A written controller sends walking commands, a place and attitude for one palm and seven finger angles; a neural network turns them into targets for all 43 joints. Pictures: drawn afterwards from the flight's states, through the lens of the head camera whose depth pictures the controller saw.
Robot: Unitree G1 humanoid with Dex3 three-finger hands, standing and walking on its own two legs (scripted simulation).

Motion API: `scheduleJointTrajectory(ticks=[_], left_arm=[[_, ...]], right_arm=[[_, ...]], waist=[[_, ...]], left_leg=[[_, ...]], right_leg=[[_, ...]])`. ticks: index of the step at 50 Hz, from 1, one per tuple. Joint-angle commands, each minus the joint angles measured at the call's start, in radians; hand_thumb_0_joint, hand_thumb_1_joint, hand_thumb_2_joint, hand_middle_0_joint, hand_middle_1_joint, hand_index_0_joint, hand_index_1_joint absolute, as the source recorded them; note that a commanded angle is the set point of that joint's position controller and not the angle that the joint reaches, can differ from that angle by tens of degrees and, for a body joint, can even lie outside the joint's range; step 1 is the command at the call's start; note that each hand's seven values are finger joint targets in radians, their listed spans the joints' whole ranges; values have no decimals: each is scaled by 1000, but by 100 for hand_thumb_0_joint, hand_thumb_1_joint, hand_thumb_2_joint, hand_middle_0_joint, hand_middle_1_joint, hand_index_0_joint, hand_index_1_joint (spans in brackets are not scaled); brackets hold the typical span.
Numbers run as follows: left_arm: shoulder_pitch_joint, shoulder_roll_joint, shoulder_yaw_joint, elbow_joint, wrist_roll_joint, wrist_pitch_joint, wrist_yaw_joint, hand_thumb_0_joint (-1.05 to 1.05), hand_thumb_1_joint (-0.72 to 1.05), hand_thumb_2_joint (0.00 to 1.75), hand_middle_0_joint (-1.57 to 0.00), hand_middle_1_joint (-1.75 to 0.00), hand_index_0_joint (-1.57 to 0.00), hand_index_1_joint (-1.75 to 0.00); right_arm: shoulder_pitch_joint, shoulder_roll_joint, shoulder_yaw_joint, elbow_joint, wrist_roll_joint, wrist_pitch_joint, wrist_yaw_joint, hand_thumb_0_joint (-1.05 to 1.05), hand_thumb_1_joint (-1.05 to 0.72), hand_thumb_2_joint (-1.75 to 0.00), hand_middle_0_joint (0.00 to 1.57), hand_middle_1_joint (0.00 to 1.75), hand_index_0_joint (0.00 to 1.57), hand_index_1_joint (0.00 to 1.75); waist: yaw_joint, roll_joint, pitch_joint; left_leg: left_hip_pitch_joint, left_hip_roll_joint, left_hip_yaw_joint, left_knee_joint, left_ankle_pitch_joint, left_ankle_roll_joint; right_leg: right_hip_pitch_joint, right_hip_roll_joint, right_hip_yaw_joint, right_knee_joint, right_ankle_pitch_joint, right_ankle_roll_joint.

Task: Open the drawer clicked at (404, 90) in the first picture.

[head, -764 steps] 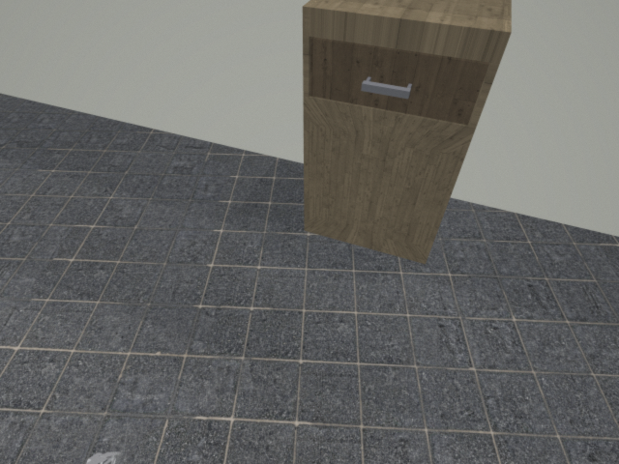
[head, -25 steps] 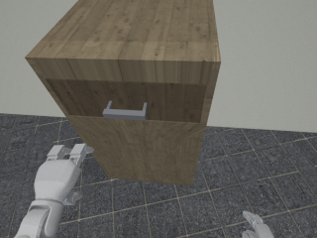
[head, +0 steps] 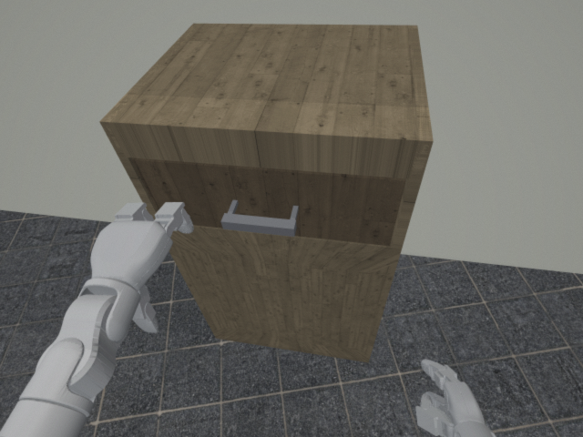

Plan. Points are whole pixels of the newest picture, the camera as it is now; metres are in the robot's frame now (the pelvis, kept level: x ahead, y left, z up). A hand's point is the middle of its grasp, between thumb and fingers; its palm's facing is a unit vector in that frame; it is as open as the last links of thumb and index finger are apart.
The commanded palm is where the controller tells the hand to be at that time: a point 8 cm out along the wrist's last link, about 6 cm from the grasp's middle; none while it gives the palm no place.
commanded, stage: raise the hand with hooked fingers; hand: left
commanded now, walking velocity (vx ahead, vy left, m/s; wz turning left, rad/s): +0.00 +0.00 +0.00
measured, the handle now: (261, 216) +0.49 +0.14 -0.02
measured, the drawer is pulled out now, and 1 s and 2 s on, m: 0.00 0.00 0.00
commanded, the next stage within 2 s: move the hooked fingers above the handle in 0.46 s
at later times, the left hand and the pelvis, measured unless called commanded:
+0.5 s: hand (165, 262) +0.30 +0.22 +0.09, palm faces +0.05 -0.07 -1.00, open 13.8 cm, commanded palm +0.28 +0.23 +0.15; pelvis +0.00 -0.01 +0.00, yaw +0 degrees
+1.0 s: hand (197, 246) +0.34 +0.19 +0.07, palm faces +0.01 -0.07 -1.00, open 13.8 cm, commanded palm +0.32 +0.20 +0.13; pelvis +0.00 -0.01 +0.00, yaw +0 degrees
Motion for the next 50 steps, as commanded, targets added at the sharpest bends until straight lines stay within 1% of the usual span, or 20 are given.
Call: scheduleJointTrajectory(ticks=[1,3,6,8,9,11,14,16,18,21,22,26,28,30,34,39,42,45,47,50], left_arm=[[-326,230,166,-186,-12,-35,8,0,-50,30,-30,-120,-30,-120],[-354,230,160,-165,-29,-45,-4,0,-50,30,-30,-120,-30,-120],[-266,215,171,-121,-42,-53,-25,0,-50,30,-30,-120,-30,-120],[-242,202,161,-119,-53,-62,-34,0,-50,30,-30,-120,-30,-120],[-247,202,160,-142,-54,-71,-35,0,-50,30,-30,-120,-30,-120],[-249,234,197,-178,-50,-92,-21,0,-50,30,-30,-120,-30,-120],[-258,230,200,-197,-48,-115,11,0,-50,30,-30,-120,-30,-120],[-278,265,237,-212,-43,-123,40,0,-50,30,-30,-120,-30,-120],[-287,235,212,-189,-43,-118,62,0,-50,30,-30,-120,-30,-120],[-292,245,216,-174,-32,-95,80,0,-50,30,-30,-120,-30,-120],[-299,228,192,-169,-31,-87,80,0,-50,30,-30,-120,-30,-120],[-285,216,171,-158,-32,-58,60,0,-50,30,-30,-120,-30,-120],[-278,213,160,-145,-38,-52,45,0,-50,30,-30,-120,-30,-120],[-303,211,152,-111,-33,-52,33,0,-50,30,-30,-120,-30,-120],[-394,180,109,-86,-21,-74,27,0,-50,30,-30,-120,-30,-120],[-491,182,105,-33,0,-95,53,0,-50,30,-30,-120,-30,-120],[-497,173,102,-25,13,-92,72,0,-50,30,-30,-120,-30,-120],[-533,122,53,21,16,-69,84,0,-50,30,-30,-120,-30,-120],[-526,155,83,75,21,-50,85,0,-50,30,-30,-120,-30,-120],[-542,141,68,53,32,-42,91,0,-50,30,-30,-120,-30,-120]], right_arm=[[-80,-137,-49,-130,4,-35,-14,0,-90,-90,20,30,20,30],[-69,-138,-51,-123,8,-33,-16,0,-90,-90,20,30,20,30],[-64,-148,-57,-126,14,-32,-6,0,-90,-90,20,30,20,30],[-56,-151,-60,-130,14,-27,-2,0,-90,-90,20,30,20,30],[-58,-154,-63,-135,13,-27,0,0,-90,-90,20,30,20,30],[-62,-157,-67,-140,11,-33,1,0,-90,-90,20,30,20,30],[-51,-153,-74,-132,12,-37,-1,0,-90,-90,20,30,20,30],[-53,-157,-77,-126,12,-43,-2,0,-90,-90,20,30,20,30],[-47,-150,-78,-117,17,-45,-6,0,-90,-90,20,30,20,30],[-60,-153,-80,-112,22,-48,-6,0,-90,-90,20,30,20,30],[-59,-150,-78,-110,21,-48,-6,0,-90,-90,20,30,20,30],[-74,-153,-75,-115,25,-46,-10,0,-90,-90,20,30,20,30],[-71,-150,-70,-113,22,-44,-12,0,-90,-90,20,30,20,30],[-68,-151,-66,-109,21,-42,-18,0,-90,-90,20,30,20,30],[-56,-146,-65,-107,20,-48,-22,0,-90,-90,20,30,20,30],[-33,-143,-69,-90,18,-53,-25,0,-90,-90,20,30,20,30],[-27,-139,-73,-90,17,-54,-20,0,-90,-90,20,30,20,30],[-13,-140,-75,-83,20,-49,-15,0,-90,-90,20,30,20,30],[-7,-146,-74,-80,22,-46,-17,0,-90,-90,20,30,20,30],[-2,-147,-80,-86,22,-41,-13,0,-90,-90,20,30,20,30]], waist=[[-15,-11,-236],[-20,-31,-225],[-4,-44,-218],[-3,-84,-206],[-2,-78,-208],[8,-59,-247],[4,-54,-251],[7,-49,-263],[0,-49,-252],[-2,-41,-253],[-4,-40,-255],[-8,-48,-244],[-9,-76,-231],[-15,-95,-205],[-27,-84,-200],[-30,-74,-244],[-21,-37,-285],[-35,-58,-263],[-29,-94,-269],[-26,-63,-312]], left_leg=[[76,-21,-27,-88,337,9],[70,-24,-25,-96,336,10],[50,-25,-20,-105,351,9],[32,-27,-13,-107,337,12],[31,-27,-10,-111,328,13],[42,-30,-12,-104,340,17],[41,-34,-6,-100,329,19],[39,-33,-11,-101,320,17],[33,-37,-5,-101,301,19],[36,-37,-1,-101,280,20],[33,-39,2,-103,279,20],[41,-39,7,-106,269,23],[30,-40,8,-112,258,24],[18,-40,12,-114,239,23],[29,-41,8,-109,209,22],[33,-42,6,-95,219,21],[39,-41,4,-86,270,17],[33,-36,4,-83,277,14],[13,-36,7,-84,266,18],[23,-35,7,-76,306,17]], right_leg=[[130,72,5,-64,219,-54],[140,66,0,-71,225,-53],[157,70,2,-75,244,-53],[162,64,2,-77,247,-50],[161,62,4,-79,243,-48],[177,65,13,-76,256,-49],[166,58,15,-74,253,-48],[167,61,19,-74,241,-48],[155,55,17,-77,226,-47],[148,59,26,-84,208,-46],[155,52,22,-81,208,-46],[154,56,27,-92,209,-43],[161,52,24,-94,205,-40],[145,53,22,-100,187,-39],[109,55,20,-103,144,-40],[98,56,20,-88,150,-43],[114,58,17,-67,192,-50],[86,61,9,-61,203,-51],[105,59,14,-63,200,-49],[117,61,15,-44,240,-54]])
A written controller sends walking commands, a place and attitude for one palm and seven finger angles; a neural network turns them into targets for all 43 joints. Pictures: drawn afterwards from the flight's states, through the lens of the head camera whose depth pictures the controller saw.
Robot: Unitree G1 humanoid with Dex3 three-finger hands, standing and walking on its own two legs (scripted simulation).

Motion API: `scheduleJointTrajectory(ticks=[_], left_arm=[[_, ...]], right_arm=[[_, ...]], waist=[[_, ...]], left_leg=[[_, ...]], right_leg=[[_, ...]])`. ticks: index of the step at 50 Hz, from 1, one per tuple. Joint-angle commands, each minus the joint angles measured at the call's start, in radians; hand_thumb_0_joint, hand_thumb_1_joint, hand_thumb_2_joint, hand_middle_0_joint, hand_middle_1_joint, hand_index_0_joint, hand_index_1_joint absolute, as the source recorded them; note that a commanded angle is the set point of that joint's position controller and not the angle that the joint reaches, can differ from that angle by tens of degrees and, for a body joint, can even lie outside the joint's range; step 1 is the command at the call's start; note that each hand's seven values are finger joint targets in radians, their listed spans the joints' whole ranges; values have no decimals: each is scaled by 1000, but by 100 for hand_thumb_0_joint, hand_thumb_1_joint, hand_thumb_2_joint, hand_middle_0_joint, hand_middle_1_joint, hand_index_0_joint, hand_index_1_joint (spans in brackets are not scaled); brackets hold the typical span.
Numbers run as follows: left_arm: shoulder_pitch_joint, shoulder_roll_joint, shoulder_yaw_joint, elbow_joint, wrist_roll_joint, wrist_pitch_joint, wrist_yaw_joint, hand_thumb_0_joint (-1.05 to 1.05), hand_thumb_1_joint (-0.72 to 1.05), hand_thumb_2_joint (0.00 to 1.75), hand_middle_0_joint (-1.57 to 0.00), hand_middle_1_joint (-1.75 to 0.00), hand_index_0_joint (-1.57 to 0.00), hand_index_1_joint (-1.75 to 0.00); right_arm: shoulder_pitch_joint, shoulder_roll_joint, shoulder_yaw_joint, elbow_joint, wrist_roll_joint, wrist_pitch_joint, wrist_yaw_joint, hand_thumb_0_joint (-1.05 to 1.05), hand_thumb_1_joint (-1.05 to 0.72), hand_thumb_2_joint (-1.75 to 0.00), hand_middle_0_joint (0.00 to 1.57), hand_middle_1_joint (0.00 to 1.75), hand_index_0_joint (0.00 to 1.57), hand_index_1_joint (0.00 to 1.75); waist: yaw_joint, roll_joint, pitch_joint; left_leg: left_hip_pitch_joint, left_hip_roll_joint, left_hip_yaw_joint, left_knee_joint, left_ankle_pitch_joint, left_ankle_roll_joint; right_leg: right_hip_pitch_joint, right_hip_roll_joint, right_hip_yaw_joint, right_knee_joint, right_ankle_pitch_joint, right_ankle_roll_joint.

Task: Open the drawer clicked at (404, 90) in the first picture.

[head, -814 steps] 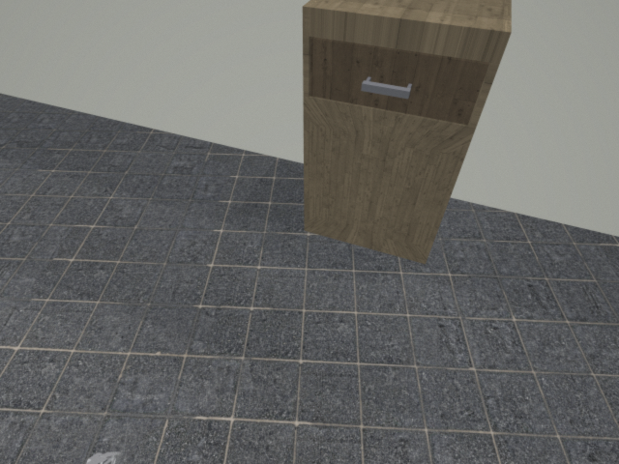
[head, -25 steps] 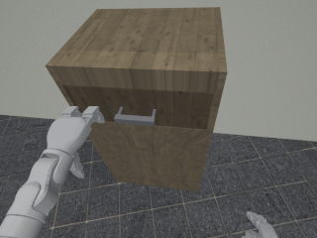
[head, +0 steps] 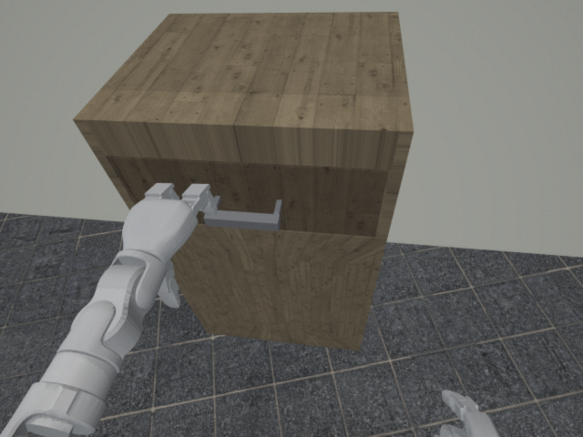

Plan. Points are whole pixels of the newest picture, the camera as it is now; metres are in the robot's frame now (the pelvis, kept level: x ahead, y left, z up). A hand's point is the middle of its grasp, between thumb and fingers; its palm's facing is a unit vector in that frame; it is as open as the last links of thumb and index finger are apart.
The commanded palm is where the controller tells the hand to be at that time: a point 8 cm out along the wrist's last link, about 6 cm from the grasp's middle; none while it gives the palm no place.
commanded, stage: move the hooked fingers above the handle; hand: left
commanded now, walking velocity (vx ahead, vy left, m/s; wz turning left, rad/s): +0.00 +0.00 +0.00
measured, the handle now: (245, 211) +0.49 +0.15 -0.02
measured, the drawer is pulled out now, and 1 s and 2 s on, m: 0.00 0.00 0.00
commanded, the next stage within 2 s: lower the fingers behind the handle in 1.98 s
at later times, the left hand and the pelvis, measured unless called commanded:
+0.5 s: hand (208, 231) +0.38 +0.18 +0.06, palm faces +0.02 -0.05 -1.00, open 13.8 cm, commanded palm +0.36 +0.18 +0.11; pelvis +0.01 +0.00 +0.00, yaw -1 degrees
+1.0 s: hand (230, 217) +0.43 +0.15 +0.04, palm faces -0.03 -0.01 -1.00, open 13.8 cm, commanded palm +0.41 +0.16 +0.09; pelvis +0.01 -0.01 -0.01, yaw +0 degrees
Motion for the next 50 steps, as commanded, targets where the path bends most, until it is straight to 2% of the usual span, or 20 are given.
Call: scheduleJointTrajectory(ticks=[1,6,8,14,16,17,21,23,24,26,28,31,33,36,39,41,44,46,48,50], left_arm=[[-326,195,139,-197,11,12,48,0,-50,30,-30,-120,-30,-120],[-282,162,125,-191,10,21,53,0,-50,30,-30,-120,-30,-120],[-339,118,71,-185,18,28,62,0,-50,30,-30,-120,-30,-120],[-427,111,59,-153,44,45,106,0,-50,30,-30,-120,-30,-120],[-429,145,96,-114,51,55,116,0,-50,30,-30,-120,-30,-120],[-443,118,66,-117,50,59,119,0,-50,30,-30,-120,-30,-120],[-408,140,99,-28,55,90,114,0,-50,30,-30,-120,-30,-120],[-438,95,47,-22,55,95,104,0,-50,30,-30,-120,-30,-120],[-455,75,25,-16,53,95,98,0,-50,30,-30,-120,-30,-120],[-470,115,60,-4,58,86,90,0,-50,30,-30,-120,-30,-120],[-532,80,18,-8,56,69,88,0,-50,30,-30,-120,-30,-120],[-564,112,52,30,60,41,99,0,-50,30,-30,-120,-30,-120],[-614,84,27,77,62,30,113,0,-50,30,-30,-120,-30,-120],[-675,124,61,128,78,17,140,0,-50,30,-30,-120,-30,-120],[-692,77,29,171,77,14,161,0,-50,30,-30,-120,-30,-120],[-692,95,52,216,79,20,168,0,-50,30,-30,-120,-30,-120],[-743,78,28,297,85,35,177,0,-50,30,-30,-120,-30,-120],[-751,108,58,298,92,31,183,0,-50,30,-30,-120,-30,-120],[-783,55,14,299,91,23,189,0,-50,30,-30,-120,-30,-120],[-788,72,36,336,90,21,197,0,-50,30,-30,-120,-30,-120]], right_arm=[[-61,-120,-45,-144,1,-33,-2,0,-90,-90,20,30,20,30],[-51,-124,-53,-145,4,-29,7,0,-90,-90,20,30,20,30],[-42,-119,-52,-139,7,-26,7,0,-90,-90,20,30,20,30],[-20,-116,-58,-123,5,-29,4,0,-90,-90,20,30,20,30],[-20,-123,-59,-117,6,-28,2,0,-90,-90,20,30,20,30],[-22,-119,-58,-118,5,-28,2,0,-90,-90,20,30,20,30],[-27,-124,-53,-116,10,-20,3,0,-90,-90,20,30,20,30],[-30,-119,-51,-121,11,-18,1,0,-90,-90,20,30,20,30],[-26,-118,-51,-123,10,-18,0,0,-90,-90,20,30,20,30],[-20,-125,-54,-126,8,-19,-4,0,-90,-90,20,30,20,30],[-12,-116,-53,-123,6,-20,-8,0,-90,-90,20,30,20,30],[8,-121,-58,-115,4,-24,-14,0,-90,-90,20,30,20,30],[19,-114,-57,-103,5,-26,-14,0,-90,-90,20,30,20,30],[41,-121,-64,-88,2,-30,-17,0,-90,-90,20,30,20,30],[55,-114,-69,-83,1,-28,-10,0,-90,-90,20,30,20,30],[67,-123,-72,-75,0,-25,-8,0,-90,-90,20,30,20,30],[78,-125,-71,-65,3,-19,-8,0,-90,-90,20,30,20,30],[88,-130,-76,-68,0,-18,-9,0,-90,-90,20,30,20,30],[98,-123,-81,-64,-2,-16,-6,0,-90,-90,20,30,20,30],[119,-129,-83,-54,-3,-16,-5,0,-90,-90,20,30,20,30]], waist=[[8,-50,-315],[3,-74,-295],[-13,-63,-278],[-16,-48,-336],[-12,-71,-336],[-15,-68,-346],[-8,-108,-316],[-21,-100,-306],[-26,-109,-304],[-24,-108,-319],[-42,-92,-324],[-44,-98,-335],[-59,-104,-309],[-61,-94,-355],[-63,-80,-380],[-64,-99,-398],[-84,-113,-349],[-73,-98,-400],[-87,-78,-412],[-91,-106,-405]], left_leg=[[65,-41,-3,-39,301,28],[55,-35,-1,-27,335,27],[54,-34,-3,-28,302,25],[71,-37,-4,-10,311,25],[60,-37,-3,-9,314,25],[64,-38,1,-8,316,27],[24,-40,10,-12,305,29],[19,-41,18,-10,284,31],[24,-40,16,-8,283,33],[28,-43,15,1,284,36],[32,-45,16,11,270,38],[20,-49,13,20,252,38],[7,-49,13,28,237,39],[1,-52,12,39,233,38],[-5,-53,12,50,263,37],[-14,-52,12,54,275,38],[-53,-51,15,52,230,39],[-49,-53,16,56,250,39],[-40,-50,16,64,259,39],[-48,-46,13,66,256,40]], right_leg=[[174,55,10,-29,237,-42],[153,61,6,-17,267,-42],[119,59,2,-15,228,-43],[115,60,5,3,234,-49],[124,64,8,4,241,-48],[128,58,8,5,250,-46],[148,59,13,1,273,-44],[135,54,14,2,263,-42],[130,53,12,1,265,-42],[132,56,18,1,267,-41],[116,50,19,4,266,-39],[110,53,22,8,252,-38],[77,50,18,11,238,-37],[80,53,24,20,234,-38],[82,52,20,38,273,-42],[92,55,19,41,292,-40],[57,52,20,36,258,-37],[82,55,24,43,274,-40],[63,54,21,51,283,-41],[55,59,19,52,280,-41]])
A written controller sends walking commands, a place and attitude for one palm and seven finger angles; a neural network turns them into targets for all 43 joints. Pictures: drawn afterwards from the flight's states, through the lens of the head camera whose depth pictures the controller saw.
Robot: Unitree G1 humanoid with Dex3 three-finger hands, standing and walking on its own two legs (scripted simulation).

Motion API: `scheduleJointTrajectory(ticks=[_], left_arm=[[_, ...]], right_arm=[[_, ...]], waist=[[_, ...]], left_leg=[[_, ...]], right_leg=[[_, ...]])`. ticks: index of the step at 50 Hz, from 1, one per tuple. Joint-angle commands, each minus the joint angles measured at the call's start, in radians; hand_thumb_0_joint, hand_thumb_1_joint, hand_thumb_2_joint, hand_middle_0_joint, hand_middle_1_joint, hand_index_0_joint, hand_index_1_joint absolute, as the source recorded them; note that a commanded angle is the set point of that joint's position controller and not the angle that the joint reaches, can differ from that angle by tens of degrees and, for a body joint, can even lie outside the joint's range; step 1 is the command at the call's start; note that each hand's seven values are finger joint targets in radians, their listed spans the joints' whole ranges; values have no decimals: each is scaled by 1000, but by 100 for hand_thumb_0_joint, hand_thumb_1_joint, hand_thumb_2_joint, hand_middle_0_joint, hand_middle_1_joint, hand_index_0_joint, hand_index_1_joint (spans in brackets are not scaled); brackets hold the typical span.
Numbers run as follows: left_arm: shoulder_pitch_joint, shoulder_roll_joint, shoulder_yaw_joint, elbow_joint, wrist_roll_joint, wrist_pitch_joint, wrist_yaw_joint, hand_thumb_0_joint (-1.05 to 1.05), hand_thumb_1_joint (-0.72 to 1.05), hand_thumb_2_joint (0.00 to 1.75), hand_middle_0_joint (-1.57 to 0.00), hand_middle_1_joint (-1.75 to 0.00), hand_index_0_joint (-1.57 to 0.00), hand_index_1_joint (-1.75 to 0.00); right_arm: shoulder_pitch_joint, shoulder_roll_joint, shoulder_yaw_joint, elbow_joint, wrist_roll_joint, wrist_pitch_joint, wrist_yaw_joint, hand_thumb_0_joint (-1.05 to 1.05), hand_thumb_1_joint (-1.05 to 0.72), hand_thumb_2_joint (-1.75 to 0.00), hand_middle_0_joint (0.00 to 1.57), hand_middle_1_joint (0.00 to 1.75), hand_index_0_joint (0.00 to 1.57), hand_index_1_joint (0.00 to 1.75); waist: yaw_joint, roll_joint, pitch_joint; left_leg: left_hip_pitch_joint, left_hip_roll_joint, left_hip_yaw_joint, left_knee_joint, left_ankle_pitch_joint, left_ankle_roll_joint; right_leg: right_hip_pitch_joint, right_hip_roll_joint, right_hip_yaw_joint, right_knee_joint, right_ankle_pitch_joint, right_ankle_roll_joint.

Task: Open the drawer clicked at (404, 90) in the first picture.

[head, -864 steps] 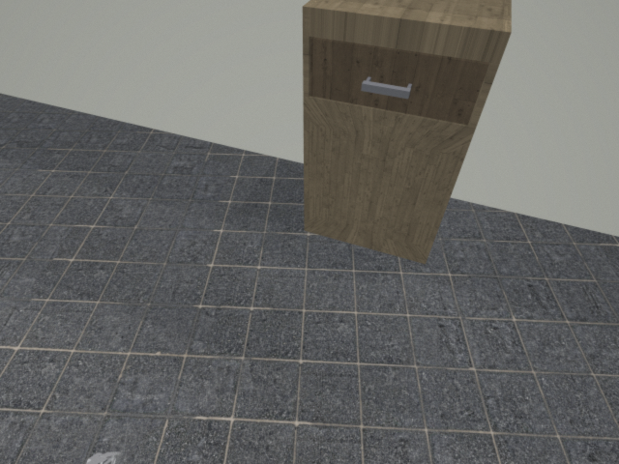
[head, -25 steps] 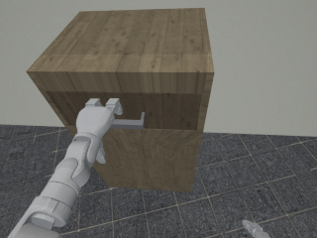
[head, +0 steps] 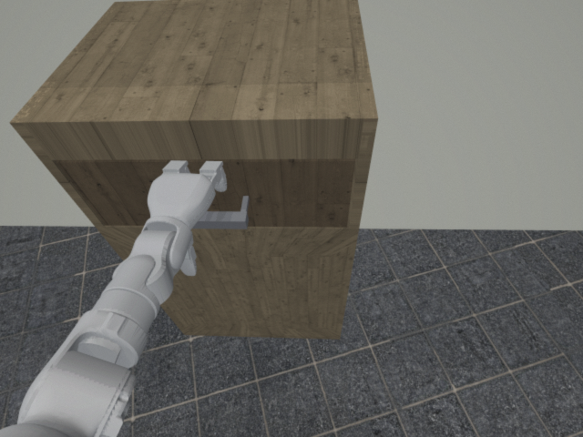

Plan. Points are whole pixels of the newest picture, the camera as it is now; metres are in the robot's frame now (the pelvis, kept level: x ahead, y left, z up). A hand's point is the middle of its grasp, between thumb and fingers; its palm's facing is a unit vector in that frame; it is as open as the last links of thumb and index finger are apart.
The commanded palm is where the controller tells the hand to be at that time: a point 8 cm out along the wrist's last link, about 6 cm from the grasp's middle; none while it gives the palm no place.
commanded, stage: move the hooked fingers above the handle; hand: left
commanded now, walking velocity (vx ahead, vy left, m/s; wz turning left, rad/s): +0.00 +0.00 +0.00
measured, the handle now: (210, 210) +0.49 +0.17 -0.01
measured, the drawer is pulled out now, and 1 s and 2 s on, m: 0.00 0.00 0.00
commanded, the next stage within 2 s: lower the fingers behind the handle in 0.98 s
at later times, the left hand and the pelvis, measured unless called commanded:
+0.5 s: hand (193, 217) +0.43 +0.17 +0.04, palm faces -0.04 -0.02 -1.00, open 13.8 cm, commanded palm +0.42 +0.18 +0.10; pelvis +0.00 +0.01 +0.00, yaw +0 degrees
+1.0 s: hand (196, 210) +0.44 +0.17 +0.04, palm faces -0.05 -0.01 -1.00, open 13.8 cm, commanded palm +0.42 +0.18 +0.10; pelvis +0.00 +0.01 +0.00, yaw +0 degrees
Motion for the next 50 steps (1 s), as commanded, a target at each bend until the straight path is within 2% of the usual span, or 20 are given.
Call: scheduleJointTrajectory(ticks=[1,2,6,8,11,12,16,19,22,24,26,29,32,35,37,40,42,46,47,50], left_arm=[[-435,192,122,-145,7,-15,61,0,-50,30,-30,-120,-30,-120],[-450,178,103,-135,7,-13,67,0,-50,30,-30,-120,-30,-120],[-445,253,172,-100,26,-9,95,0,-50,30,-30,-120,-30,-120],[-475,215,134,-101,26,1,104,0,-50,30,-30,-120,-30,-120],[-455,242,161,-107,24,4,102,0,-50,30,-30,-120,-30,-120],[-449,219,138,-113,17,3,96,0,-50,30,-30,-120,-30,-120],[-441,206,124,-80,8,0,70,0,-50,30,-30,-120,-30,-120],[-503,150,62,-122,10,-20,63,0,-50,30,-30,-120,-30,-120],[-534,148,62,-154,9,-40,70,0,-50,30,-30,-120,-30,-120],[-529,150,75,-139,13,-39,87,0,-50,30,-30,-120,-30,-120],[-519,210,130,-98,20,-24,104,0,-50,30,-30,-120,-30,-120],[-543,175,93,-59,33,18,121,0,-50,30,-30,-120,-30,-120],[-560,195,102,-23,31,49,112,0,-50,30,-30,-120,-30,-120],[-562,154,66,3,29,73,95,0,-50,30,-30,-120,-30,-120],[-565,189,87,23,35,78,85,0,-50,30,-30,-120,-30,-120],[-558,131,43,28,33,79,73,0,-50,30,-30,-120,-30,-120],[-559,171,75,25,28,69,63,0,-50,30,-30,-120,-30,-120],[-531,192,96,27,14,45,48,0,-50,30,-30,-120,-30,-120],[-523,200,96,12,13,37,47,0,-50,30,-30,-120,-30,-120],[-504,177,86,-5,9,14,47,0,-50,30,-30,-120,-30,-120]], right_arm=[[23,-125,-41,-100,-2,-28,-6,0,-90,-90,20,30,20,30],[24,-123,-40,-98,-2,-28,-5,0,-90,-90,20,30,20,30],[32,-129,-40,-95,-2,-26,-7,0,-90,-90,20,30,20,30],[34,-126,-41,-94,-1,-27,-5,0,-90,-90,20,30,20,30],[36,-129,-46,-97,-2,-28,-5,0,-90,-90,20,30,20,30],[37,-127,-46,-101,0,-28,-4,0,-90,-90,20,30,20,30],[36,-136,-43,-99,7,-29,-10,0,-90,-90,20,30,20,30],[45,-131,-47,-95,4,-33,-10,0,-90,-90,20,30,20,30],[50,-128,-49,-94,1,-37,-7,0,-90,-90,20,30,20,30],[53,-126,-51,-84,-2,-36,-4,0,-90,-90,20,30,20,30],[51,-133,-44,-81,-4,-33,-5,0,-90,-90,20,30,20,30],[37,-128,-37,-83,-1,-28,-1,0,-90,-90,20,30,20,30],[36,-135,-34,-86,1,-25,-6,0,-90,-90,20,30,20,30],[40,-133,-30,-87,1,-19,-9,0,-90,-90,20,30,20,30],[40,-138,-27,-87,3,-14,-15,0,-90,-90,20,30,20,30],[39,-130,-27,-91,2,-14,-17,0,-90,-90,20,30,20,30],[42,-135,-25,-96,2,-14,-21,0,-90,-90,20,30,20,30],[42,-134,-20,-106,2,-16,-30,0,-90,-90,20,30,20,30],[38,-133,-21,-111,3,-17,-32,0,-90,-90,20,30,20,30],[45,-133,-23,-117,4,-24,-29,0,-90,-90,20,30,20,30]], waist=[[-2,-111,-352],[-8,-108,-351],[10,-88,-361],[-5,-72,-354],[6,-73,-400],[5,-58,-398],[-14,-113,-324],[-36,-73,-329],[-35,-33,-356],[-31,-44,-356],[-19,-70,-347],[-25,-44,-326],[-32,-64,-347],[-40,-85,-334],[-42,-103,-325],[-47,-90,-307],[-43,-104,-318],[-37,-124,-314],[-33,-104,-319],[-33,-113,-301]], left_leg=[[84,-61,9,-27,308,52],[75,-62,12,-29,294,52],[49,-63,15,-33,289,50],[56,-58,18,-34,281,50],[69,-58,21,-36,306,52],[73,-57,21,-37,303,51],[58,-54,19,-46,257,55],[96,-53,11,-36,255,55],[128,-51,2,-26,279,51],[126,-50,-1,-21,293,49],[97,-51,-4,-26,291,47],[84,-50,0,-30,283,43],[79,-49,3,-28,273,44],[76,-48,5,-29,278,46],[62,-49,7,-29,252,48],[68,-48,8,-29,237,48],[61,-50,7,-26,232,51],[37,-53,8,-27,215,53],[33,-55,14,-26,201,54],[28,-53,11,-25,195,53]], right_leg=[[222,50,12,-50,333,-28],[219,46,15,-51,331,-25],[230,50,15,-44,316,-30],[206,50,14,-47,308,-28],[246,51,17,-47,332,-29],[241,50,16,-47,333,-28],[207,51,13,-69,279,-25],[158,54,11,-68,260,-26],[142,56,8,-56,257,-31],[136,59,3,-49,265,-33],[152,60,0,-45,263,-34],[126,60,-4,-40,253,-36],[141,58,0,-41,253,-31],[138,57,-4,-44,266,-30],[139,55,1,-49,245,-26],[120,54,-1,-55,229,-28],[137,53,4,-53,232,-27],[166,47,10,-58,232,-24],[165,46,17,-59,223,-22],[151,47,13,-59,214,-23]])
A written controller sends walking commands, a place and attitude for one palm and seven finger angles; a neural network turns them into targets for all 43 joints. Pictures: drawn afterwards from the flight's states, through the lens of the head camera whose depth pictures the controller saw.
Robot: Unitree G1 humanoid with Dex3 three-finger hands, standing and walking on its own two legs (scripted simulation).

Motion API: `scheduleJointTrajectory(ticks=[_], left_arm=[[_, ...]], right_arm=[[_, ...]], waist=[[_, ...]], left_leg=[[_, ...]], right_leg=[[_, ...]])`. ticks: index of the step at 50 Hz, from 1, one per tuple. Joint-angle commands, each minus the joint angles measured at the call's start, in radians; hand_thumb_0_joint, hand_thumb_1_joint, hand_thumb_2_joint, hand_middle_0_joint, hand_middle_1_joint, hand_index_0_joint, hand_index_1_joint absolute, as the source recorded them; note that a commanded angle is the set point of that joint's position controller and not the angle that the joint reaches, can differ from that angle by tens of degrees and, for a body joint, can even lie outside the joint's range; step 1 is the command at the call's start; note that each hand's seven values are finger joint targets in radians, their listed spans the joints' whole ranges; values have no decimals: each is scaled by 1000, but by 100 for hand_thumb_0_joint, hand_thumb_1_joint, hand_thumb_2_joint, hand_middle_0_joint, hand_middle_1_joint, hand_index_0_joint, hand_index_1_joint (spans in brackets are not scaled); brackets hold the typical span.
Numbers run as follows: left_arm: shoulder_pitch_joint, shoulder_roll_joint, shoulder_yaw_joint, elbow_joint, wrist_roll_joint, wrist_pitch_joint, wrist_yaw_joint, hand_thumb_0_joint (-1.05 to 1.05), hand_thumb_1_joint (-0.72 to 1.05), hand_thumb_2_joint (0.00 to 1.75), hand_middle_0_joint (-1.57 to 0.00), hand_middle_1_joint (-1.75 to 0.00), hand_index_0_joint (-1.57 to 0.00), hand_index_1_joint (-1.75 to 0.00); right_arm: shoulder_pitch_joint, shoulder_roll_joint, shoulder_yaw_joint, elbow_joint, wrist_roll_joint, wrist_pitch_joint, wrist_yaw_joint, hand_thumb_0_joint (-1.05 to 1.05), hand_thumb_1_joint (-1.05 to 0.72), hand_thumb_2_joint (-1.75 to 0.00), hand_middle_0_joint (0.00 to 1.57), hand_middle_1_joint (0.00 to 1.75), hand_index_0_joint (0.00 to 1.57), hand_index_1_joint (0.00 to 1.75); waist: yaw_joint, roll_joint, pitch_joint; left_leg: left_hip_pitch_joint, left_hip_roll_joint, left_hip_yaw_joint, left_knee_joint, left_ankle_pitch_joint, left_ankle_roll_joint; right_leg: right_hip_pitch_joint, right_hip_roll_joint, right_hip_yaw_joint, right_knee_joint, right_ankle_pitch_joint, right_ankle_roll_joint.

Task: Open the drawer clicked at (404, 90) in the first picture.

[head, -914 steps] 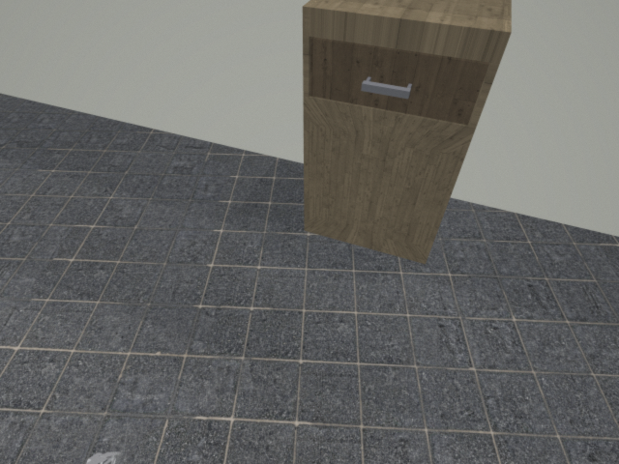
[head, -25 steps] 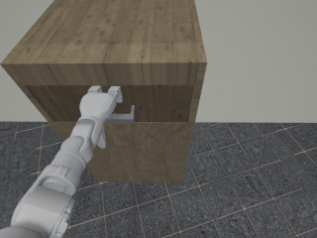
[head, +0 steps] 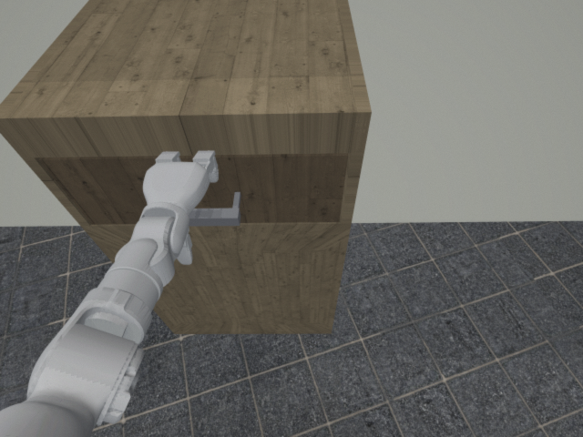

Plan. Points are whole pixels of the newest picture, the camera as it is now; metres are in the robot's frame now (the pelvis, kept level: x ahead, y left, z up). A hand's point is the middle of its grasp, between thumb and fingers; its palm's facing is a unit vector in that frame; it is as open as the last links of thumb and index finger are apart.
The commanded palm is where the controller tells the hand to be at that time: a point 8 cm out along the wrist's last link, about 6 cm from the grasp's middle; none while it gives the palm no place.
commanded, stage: lower the fingers behind the handle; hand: left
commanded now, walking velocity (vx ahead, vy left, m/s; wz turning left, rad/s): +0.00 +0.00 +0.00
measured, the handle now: (201, 207) +0.49 +0.16 -0.01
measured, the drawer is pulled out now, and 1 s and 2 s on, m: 0.00 0.00 0.00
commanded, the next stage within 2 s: close the thumb around the handle in 1.68 s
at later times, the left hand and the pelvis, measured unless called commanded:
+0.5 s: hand (195, 215) +0.45 +0.16 +0.02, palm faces -0.01 -0.01 -1.00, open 13.7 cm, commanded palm +0.42 +0.17 +0.07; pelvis +0.00 +0.00 +0.00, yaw +0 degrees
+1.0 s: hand (194, 234) +0.44 +0.17 -0.02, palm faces -0.03 -0.01 -1.00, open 13.8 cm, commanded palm +0.42 +0.17 +0.03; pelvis +0.00 +0.00 -0.02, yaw +0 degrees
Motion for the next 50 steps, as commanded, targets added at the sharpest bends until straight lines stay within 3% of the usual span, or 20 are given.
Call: scheduleJointTrajectory(ticks=[1,3,5,7,8,10,12,13,14,20,25,26,31,35,37,43,47,50], left_arm=[[-393,200,89,-180,2,-33,26,0,-50,30,-30,-120,-30,-120],[-428,177,66,-233,4,-57,40,0,-50,30,-30,-120,-30,-120],[-443,196,83,-249,13,-75,60,0,-50,30,-30,-120,-30,-120],[-454,191,84,-245,16,-79,85,0,-50,30,-30,-120,-30,-120],[-429,193,97,-231,20,-76,99,0,-50,30,-30,-120,-30,-120],[-429,155,70,-209,19,-58,119,0,-50,30,-30,-120,-30,-120],[-434,209,114,-196,27,-45,136,0,-50,30,-30,-120,-30,-120],[-419,217,125,-194,29,-39,140,0,-50,30,-30,-120,-30,-120],[-417,206,114,-188,33,-31,143,0,-50,30,-30,-120,-30,-120],[-393,150,69,-108,32,20,135,0,-50,30,-30,-120,-30,-120],[-356,187,90,-45,39,38,114,0,-50,30,-30,-120,-30,-120],[-344,177,86,-33,38,39,107,0,-50,30,-30,-120,-30,-120],[-370,132,57,-79,26,-4,93,0,-50,30,-30,-120,-30,-120],[-384,217,133,-185,47,-93,134,0,-50,30,-30,-120,-30,-120],[-385,204,137,-195,60,-112,174,0,-50,30,-30,-120,-30,-120],[-432,147,102,-150,67,-37,256,0,-50,30,-30,-120,-30,-120],[-422,87,61,-123,49,-2,230,0,-50,30,-30,-120,-30,-120],[-379,128,90,-95,46,-5,205,0,-50,30,-30,-120,-30,-120]], right_arm=[[33,-140,-49,-105,0,-34,-10,0,-90,-90,20,30,20,30],[43,-136,-57,-103,-1,-41,-6,0,-90,-90,20,30,20,30],[55,-137,-62,-94,-5,-45,-4,0,-90,-90,20,30,20,30],[62,-138,-66,-81,-6,-49,2,0,-90,-90,20,30,20,30],[67,-136,-69,-76,-8,-51,6,0,-90,-90,20,30,20,30],[65,-136,-69,-67,-9,-50,13,0,-90,-90,20,30,20,30],[70,-142,-70,-56,-11,-48,15,0,-90,-90,20,30,20,30],[69,-140,-71,-58,-12,-46,15,0,-90,-90,20,30,20,30],[68,-138,-71,-56,-13,-44,16,0,-90,-90,20,30,20,30],[61,-143,-66,-53,-7,-34,18,0,-90,-90,20,30,20,30],[56,-146,-55,-61,-4,-29,3,0,-90,-90,20,30,20,30],[53,-146,-54,-65,-4,-28,2,0,-90,-90,20,30,20,30],[64,-140,-55,-85,-8,-38,-1,0,-90,-90,20,30,20,30],[76,-132,-69,-84,-18,-53,-6,0,-90,-90,20,30,20,30],[83,-129,-76,-72,-26,-58,3,0,-90,-90,20,30,20,30],[90,-134,-88,-34,-34,-52,32,0,-90,-90,20,30,20,30],[102,-135,-92,-30,-31,-39,37,0,-90,-90,20,30,20,30],[103,-140,-86,-34,-30,-32,30,0,-90,-90,20,30,20,30]], waist=[[-1,-91,-297],[-7,-60,-317],[-8,-43,-348],[-17,-46,-353],[-6,-38,-359],[-18,-50,-351],[-11,-52,-380],[1,-43,-403],[-3,-34,-407],[-20,-88,-323],[-21,-128,-291],[-17,-109,-288],[-29,-101,-306],[-11,-48,-414],[-17,-30,-427],[-45,-12,-456],[-51,-18,-466],[-39,-46,-441]], left_leg=[[83,-52,0,-51,208,43],[101,-52,0,-44,215,45],[110,-53,-5,-33,237,42],[106,-52,-7,-24,239,42],[101,-53,-7,-23,248,40],[93,-53,-5,-18,246,39],[87,-53,-3,-13,267,40],[84,-56,1,-11,280,39],[82,-56,2,-6,293,38],[44,-52,6,-16,239,40],[3,-55,12,-10,197,44],[3,-57,9,-10,196,42],[9,-54,4,14,181,43],[6,-57,-3,58,228,45],[9,-54,-11,83,255,41],[-1,-53,-13,120,266,38],[29,-46,-23,120,302,35],[-2,-48,-22,114,278,38]], right_leg=[[197,49,3,-69,204,-34],[185,50,6,-66,213,-35],[178,54,5,-52,228,-37],[163,55,4,-48,227,-35],[165,57,2,-41,233,-38],[152,59,-1,-41,239,-37],[176,59,3,-32,268,-37],[191,59,4,-26,285,-38],[191,59,3,-21,303,-39],[156,58,-3,-36,258,-34],[153,53,3,-39,229,-29],[144,53,2,-37,218,-33],[109,53,1,-21,199,-34],[124,52,13,27,257,-34],[81,57,4,48,262,-38],[30,65,-7,73,265,-39],[22,69,-17,77,277,-42],[40,68,-13,74,273,-41]])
